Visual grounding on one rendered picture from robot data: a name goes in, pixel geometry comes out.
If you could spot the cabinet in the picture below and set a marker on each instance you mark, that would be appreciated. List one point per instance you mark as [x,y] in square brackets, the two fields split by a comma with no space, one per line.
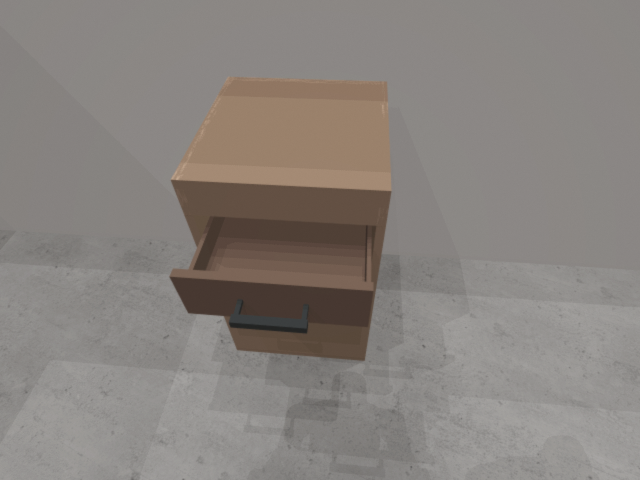
[305,150]

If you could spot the handle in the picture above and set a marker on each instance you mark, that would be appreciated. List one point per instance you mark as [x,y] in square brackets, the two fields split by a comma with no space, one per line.
[269,323]

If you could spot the drawer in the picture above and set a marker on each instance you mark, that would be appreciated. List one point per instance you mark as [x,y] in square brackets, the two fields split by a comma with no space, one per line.
[276,267]

